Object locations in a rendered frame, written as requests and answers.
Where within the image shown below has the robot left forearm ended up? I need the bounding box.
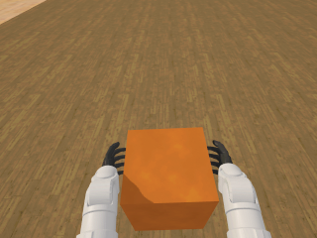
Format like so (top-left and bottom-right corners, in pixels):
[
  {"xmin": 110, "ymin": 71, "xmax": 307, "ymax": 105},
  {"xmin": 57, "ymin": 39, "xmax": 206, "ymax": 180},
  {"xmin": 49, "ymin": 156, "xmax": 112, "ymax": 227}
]
[{"xmin": 76, "ymin": 166, "xmax": 120, "ymax": 238}]

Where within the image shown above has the carton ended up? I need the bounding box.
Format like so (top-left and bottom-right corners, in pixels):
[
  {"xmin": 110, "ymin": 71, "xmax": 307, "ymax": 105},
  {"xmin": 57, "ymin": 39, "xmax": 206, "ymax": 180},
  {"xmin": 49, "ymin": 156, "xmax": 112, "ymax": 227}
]
[{"xmin": 120, "ymin": 127, "xmax": 219, "ymax": 231}]

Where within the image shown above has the robot right hand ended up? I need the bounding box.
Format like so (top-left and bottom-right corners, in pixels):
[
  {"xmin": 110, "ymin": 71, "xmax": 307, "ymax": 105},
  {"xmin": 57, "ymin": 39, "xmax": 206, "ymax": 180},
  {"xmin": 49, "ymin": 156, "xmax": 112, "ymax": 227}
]
[{"xmin": 207, "ymin": 140, "xmax": 233, "ymax": 175}]

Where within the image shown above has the robot left hand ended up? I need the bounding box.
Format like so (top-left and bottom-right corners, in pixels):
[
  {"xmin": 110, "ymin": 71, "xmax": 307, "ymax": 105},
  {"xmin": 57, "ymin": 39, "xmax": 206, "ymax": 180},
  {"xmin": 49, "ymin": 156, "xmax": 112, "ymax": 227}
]
[{"xmin": 102, "ymin": 142, "xmax": 126, "ymax": 176}]

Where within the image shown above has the robot right forearm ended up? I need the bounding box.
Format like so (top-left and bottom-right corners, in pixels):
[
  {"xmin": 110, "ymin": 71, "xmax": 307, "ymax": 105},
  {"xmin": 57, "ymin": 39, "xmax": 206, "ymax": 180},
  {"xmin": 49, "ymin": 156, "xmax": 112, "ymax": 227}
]
[{"xmin": 218, "ymin": 163, "xmax": 271, "ymax": 238}]

